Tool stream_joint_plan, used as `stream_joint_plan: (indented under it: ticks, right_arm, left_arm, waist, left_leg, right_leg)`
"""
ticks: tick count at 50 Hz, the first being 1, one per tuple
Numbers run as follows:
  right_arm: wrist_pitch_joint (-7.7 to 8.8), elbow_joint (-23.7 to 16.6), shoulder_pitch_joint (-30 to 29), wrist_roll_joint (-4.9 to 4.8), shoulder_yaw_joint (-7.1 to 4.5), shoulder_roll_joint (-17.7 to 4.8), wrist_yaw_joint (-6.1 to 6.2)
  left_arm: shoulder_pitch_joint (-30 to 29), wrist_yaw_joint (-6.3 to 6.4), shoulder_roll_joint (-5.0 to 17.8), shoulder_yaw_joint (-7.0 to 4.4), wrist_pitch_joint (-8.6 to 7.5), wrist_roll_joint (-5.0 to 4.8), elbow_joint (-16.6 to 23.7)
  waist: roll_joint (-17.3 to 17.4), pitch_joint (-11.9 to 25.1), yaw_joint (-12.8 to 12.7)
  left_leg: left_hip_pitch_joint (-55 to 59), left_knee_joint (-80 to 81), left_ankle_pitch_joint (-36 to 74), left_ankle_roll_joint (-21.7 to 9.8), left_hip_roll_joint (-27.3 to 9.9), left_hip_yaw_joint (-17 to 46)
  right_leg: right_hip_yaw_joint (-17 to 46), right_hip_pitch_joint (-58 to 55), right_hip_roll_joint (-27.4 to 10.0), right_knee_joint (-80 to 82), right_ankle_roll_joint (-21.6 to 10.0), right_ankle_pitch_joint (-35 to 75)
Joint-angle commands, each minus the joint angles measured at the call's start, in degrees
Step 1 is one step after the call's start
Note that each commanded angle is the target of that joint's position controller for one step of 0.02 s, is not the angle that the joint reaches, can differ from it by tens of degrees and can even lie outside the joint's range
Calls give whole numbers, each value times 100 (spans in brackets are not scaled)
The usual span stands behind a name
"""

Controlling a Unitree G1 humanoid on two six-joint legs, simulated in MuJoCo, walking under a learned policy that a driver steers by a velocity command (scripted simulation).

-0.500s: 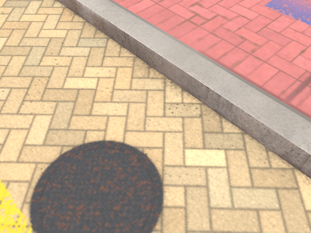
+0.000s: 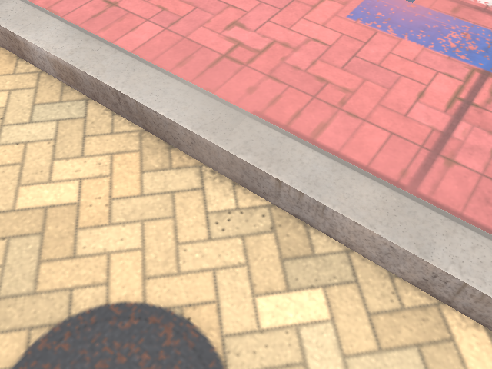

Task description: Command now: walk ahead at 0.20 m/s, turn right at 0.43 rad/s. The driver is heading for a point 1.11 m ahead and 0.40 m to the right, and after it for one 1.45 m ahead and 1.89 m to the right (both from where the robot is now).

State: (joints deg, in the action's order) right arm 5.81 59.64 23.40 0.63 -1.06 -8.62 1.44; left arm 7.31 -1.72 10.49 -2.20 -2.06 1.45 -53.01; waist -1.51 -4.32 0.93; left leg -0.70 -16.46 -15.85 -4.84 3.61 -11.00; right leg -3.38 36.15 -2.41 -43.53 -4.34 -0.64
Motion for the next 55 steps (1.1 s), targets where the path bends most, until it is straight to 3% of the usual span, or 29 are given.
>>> stream_joint_plan:
  ticks: [1, 4, 5, 6, 7, 8, 9, 10, 11, 13, 16, 21, 24, 29, 31, 33, 34, 35, 36, 37, 38, 40, 44, 46, 50, 53, 55]
  right_arm:
    - [-2, -172, 174, -8, -121, -782, 129]
    - [-103, -194, 71, -6, -198, -935, 220]
    - [-145, -225, 8, -19, -223, -979, 216]
    - [-159, -313, 45, -35, -265, -1069, 185]
    - [-191, -548, 524, -14, -176, -493, 139]
    - [-290, -629, 480, -15, -215, -698, 95]
    - [-327, -728, 75, 34, -236, -802, 66]
    - [-320, -845, -403, 57, -241, -793, 45]
    - [-345, -916, -627, 96, -275, -845, 55]
    - [-537, -897, -449, 176, -270, -737, 78]
    - [-686, -981, -472, 119, -251, -639, 93]
    - [-806, -1305, -1170, 92, -297, -872, 113]
    - [-790, -1430, -1389, 53, -291, -911, 127]
    - [-688, -1531, -1344, -40, -246, -928, 157]
    - [-640, -1499, -1022, -101, -234, -950, 175]
    - [-585, -1387, -437, -99, -247, -1010, 226]
    - [-557, -1419, -407, -27, -339, -1397, 280]
    - [-560, -1677, -766, 61, -467, -2018, 293]
    - [-573, -1802, -1406, 152, -418, -1865, 258]
    - [-546, -1863, -1502, 129, -310, -1443, 232]
    - [-514, -1869, -1692, 100, -246, -1220, 204]
    - [-494, -1953, -1656, 78, -217, -1177, 173]
    - [-486, -1703, -768, 85, -267, -1313, 102]
    - [-479, -1617, -597, 82, -294, -1394, 86]
    - [-495, -1559, -709, 94, -325, -1522, -3]
    - [-561, -1389, -499, 116, -381, -1617, -104]
    - [-608, -1309, -543, 93, -326, -1370, -140]
  left_arm:
    - [-56, -3, 128, 29, -18, 28, 315]
    - [623, 53, 374, -80, -68, 79, 178]
    - [1086, 75, 455, -140, -137, 104, 44]
    - [1519, 119, 806, -256, -203, 138, -1]
    - [1445, 184, 1418, -413, -181, 87, 92]
    - [1705, 177, 1481, -466, -51, -172, 144]
    - [1238, 216, 1303, -444, 60, -204, 294]
    - [775, 248, 1003, -363, 130, -178, 395]
    - [602, 264, 828, -316, 169, -142, 406]
    - [510, 277, 734, -293, 176, -88, 433]
    - [544, 226, 968, -356, 119, -38, 486]
    - [706, 229, 1155, -435, 258, -52, 561]
    - [799, 232, 1218, -473, 307, -35, 585]
    - [714, 203, 1243, -512, 352, 4, 653]
    - [584, 175, 1234, -521, 388, -11, 690]
    - [340, 160, 1191, -516, 419, -94, 765]
    - [428, 181, 972, -463, 408, -168, 824]
    - [559, 208, 679, -406, 381, -277, 947]
    - [428, 235, 1223, -522, 329, 7, 844]
    - [458, 190, 1331, -569, 314, 77, 808]
    - [668, 138, 1214, -553, 337, 97, 716]
    - [973, 52, 1119, -520, 442, 84, 573]
    - [456, 25, 957, -384, 523, -7, 734]
    - [312, 36, 900, -320, 548, -36, 759]
    - [120, 78, 791, -175, 560, -112, 787]
    - [173, 95, 774, -96, 490, -86, 748]
    - [633, 128, 693, -46, 339, -17, 499]
  waist:
    - [666, 137, -65]
    - [713, 442, -321]
    - [565, 661, -533]
    - [107, 1004, -764]
    - [-1042, 1553, -286]
    - [-702, 2322, -532]
    - [-146, 1700, -432]
    - [142, 932, -348]
    - [314, 593, -199]
    - [173, 642, -24]
    - [25, 875, 18]
    - [-417, 780, -235]
    - [-460, 698, -322]
    - [-543, 713, -304]
    - [-626, 725, -167]
    - [-590, 671, 168]
    - [1, 638, 94]
    - [1400, 750, -45]
    - [977, 249, -154]
    - [629, 290, -274]
    - [518, 297, -465]
    - [850, 455, -451]
    - [910, 453, -13]
    - [1022, 512, 83]
    - [1223, 606, 125]
    - [1278, 577, 147]
    - [828, 377, -172]
  left_leg:
    - [-288, -306, 4949, -207, -1515, 116]
    - [-38, -1621, 5621, -202, -1628, 95]
    - [-142, -2547, 5116, -132, -1544, 27]
    - [-795, -4003, 3440, 91, -1264, -59]
    - [-2455, -5924, -1994, 344, -333, -53]
    - [-3100, -6724, -2232, 438, -53, 982]
    - [-3389, -6645, -1748, 467, -369, 1211]
    - [-3492, -6190, -1271, 499, -524, 1237]
    - [-3363, -5712, -1017, 535, -632, 1276]
    - [-2818, -5173, -745, 586, -603, 1239]
    - [-2716, -4692, -567, 642, -510, 1250]
    - [-3023, -3913, -449, 730, -439, 1380]
    - [-3025, -3543, -540, 703, -347, 1447]
    - [-2379, -2714, -845, 502, -68, 1464]
    - [-1732, -1982, -900, 351, 91, 1431]
    - [-656, -447, -276, 201, 110, 1324]
    - [-130, 340, -556, 48, -641, 2006]
    - [-26, 845, -1326, -537, -2367, 3942]
    - [-1003, 833, -486, -891, -2679, 3894]
    - [-1323, 575, 377, -876, -2367, 3351]
    - [-1368, 357, 1055, -664, -1935, 2683]
    - [-1051, 82, 1999, -534, -1536, 1985]
    - [-97, -277, 3409, -721, -1609, 1829]
    - [160, -392, 3656, -738, -1663, 1812]
    - [-223, -555, 3681, -751, -1651, 1642]
    - [-615, -277, 1208, -731, -1681, 1924]
    - [-1661, -508, -505, -445, -1470, 1845]
  right_leg:
    - [-395, -875, 268, 517, -77, 44]
    - [-467, -1555, 587, 916, -364, -683]
    - [-407, -2082, 673, 1459, -488, -375]
    - [313, -2937, 137, 1825, -751, 1254]
    - [2207, -4344, -1594, 1063, -1581, 5234]
    - [3392, -4630, -2025, 1689, -2392, 4285]
    - [3154, -3938, -1865, 2144, -2253, 2560]
    - [2829, -3131, -1549, 2536, -1950, 1512]
    - [2538, -2641, -1240, 2700, -1643, 1214]
    - [2063, -2123, -807, 2753, -1312, 1128]
    - [1967, -2061, -565, 2709, -1109, 951]
    - [2564, -2168, -419, 3043, -834, -1591]
    - [2926, -2294, -456, 3096, -804, -1983]
    - [3283, -2264, -396, 3013, -755, -1700]
    - [3397, -2047, -312, 3030, -633, -1525]
    - [3255, -1525, 30, 2939, -224, -1921]
    - [2800, -970, 488, 2324, 162, -2651]
    - [1457, -187, 1404, 536, 416, -2968]
    - [1045, 80, 1118, -601, 473, -2918]
    - [1081, -379, 918, -1261, 489, -2627]
    - [1057, -492, 911, -1739, 487, -2283]
    - [891, -402, 917, -2458, 570, -2110]
    - [848, -59, 829, -1911, 748, -2225]
    - [833, -230, 802, -1323, 767, -2323]
    - [371, -1365, 666, 44, 633, -2576]
    - [17, -2149, 700, 1207, 360, -2395]
    - [96, -3553, 640, 2541, 67, -1706]
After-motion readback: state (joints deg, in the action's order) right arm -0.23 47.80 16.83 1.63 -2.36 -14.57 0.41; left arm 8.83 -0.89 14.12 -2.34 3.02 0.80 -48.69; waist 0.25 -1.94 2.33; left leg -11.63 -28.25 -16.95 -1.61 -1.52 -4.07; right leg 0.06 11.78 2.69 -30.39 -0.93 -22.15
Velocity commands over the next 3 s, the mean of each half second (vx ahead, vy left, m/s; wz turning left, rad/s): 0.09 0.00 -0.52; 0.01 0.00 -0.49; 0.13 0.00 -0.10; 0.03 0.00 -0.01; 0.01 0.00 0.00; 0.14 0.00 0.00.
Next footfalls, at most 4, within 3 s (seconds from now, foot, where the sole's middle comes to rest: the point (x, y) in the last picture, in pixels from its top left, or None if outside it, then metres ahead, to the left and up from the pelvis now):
0.12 right None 0.20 -0.07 -0.78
0.68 left None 0.18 0.11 -0.78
1.12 right None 0.06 -0.07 -0.78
1.52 left None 0.31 0.01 -0.78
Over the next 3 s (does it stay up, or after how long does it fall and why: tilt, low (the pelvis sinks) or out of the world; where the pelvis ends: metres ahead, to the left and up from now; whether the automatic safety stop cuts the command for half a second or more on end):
stays up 0.33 -0.06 0.00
